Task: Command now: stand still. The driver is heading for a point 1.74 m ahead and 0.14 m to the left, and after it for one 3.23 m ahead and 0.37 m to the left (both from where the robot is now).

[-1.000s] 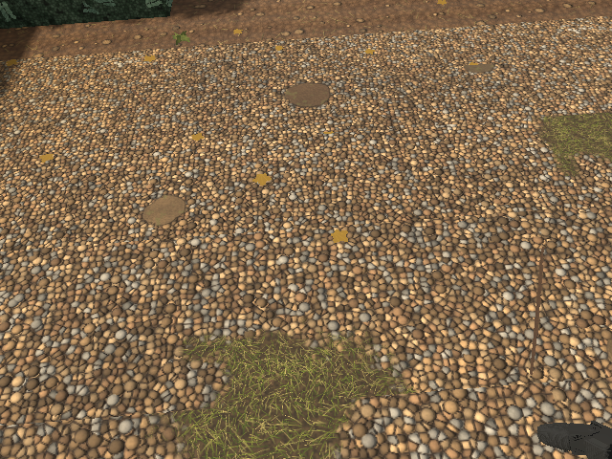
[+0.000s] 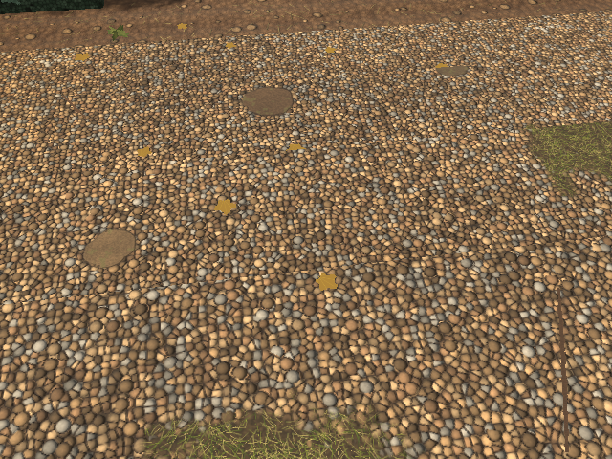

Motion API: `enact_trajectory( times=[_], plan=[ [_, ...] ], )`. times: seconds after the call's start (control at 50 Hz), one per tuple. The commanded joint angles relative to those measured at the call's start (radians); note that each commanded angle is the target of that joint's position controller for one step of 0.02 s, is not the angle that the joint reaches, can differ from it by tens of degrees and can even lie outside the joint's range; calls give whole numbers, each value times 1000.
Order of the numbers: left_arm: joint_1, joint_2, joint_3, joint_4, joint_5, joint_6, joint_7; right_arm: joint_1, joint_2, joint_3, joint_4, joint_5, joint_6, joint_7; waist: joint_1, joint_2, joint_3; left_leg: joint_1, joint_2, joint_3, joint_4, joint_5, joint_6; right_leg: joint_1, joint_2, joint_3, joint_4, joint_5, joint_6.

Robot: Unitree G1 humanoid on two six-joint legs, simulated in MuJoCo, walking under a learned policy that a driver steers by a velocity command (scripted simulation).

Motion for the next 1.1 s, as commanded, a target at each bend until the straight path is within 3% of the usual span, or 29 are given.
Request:
enact_trajectory(
  times=[0.02, 0.22, 0.46, 0.7, 1.1],
  plan=[
    [-5, 79, 16, -23, -6, -11, 5, 56, -116, -24, -12, 4, -2, 0, -17, 22, -46, -43, 67, -64, -111, 362, 12, 129, -24, 22, -10, 272, -34],
    [-26, 99, 14, 60, -12, 5, 15, 51, -104, -13, 41, 2, 10, 4, -13, 25, -30, 1, 63, -54, -118, 502, 20, 154, -32, 18, -14, 289, -27],
    [-59, 98, 5, 134, -9, 15, 16, 68, -92, 0, 88, -3, 12, 2, -7, 23, 9, -33, 49, -45, -164, 324, 16, 158, -31, 11, -45, 211, -19],
    [-30, 86, -11, 193, -6, 10, 17, 110, -82, 9, 110, -3, 12, -3, -7, 14, 39, -66, 36, -34, -191, 161, 12, 131, -28, 7, -68, 142, -14],
    [41, 62, -31, 228, -7, 9, 17, 186, -60, 20, 114, 1, 8, -5, -7, 7, 49, -90, 27, -13, -178, 130, 7, 113, -20, 9, -64, 133, -23]
  ],
)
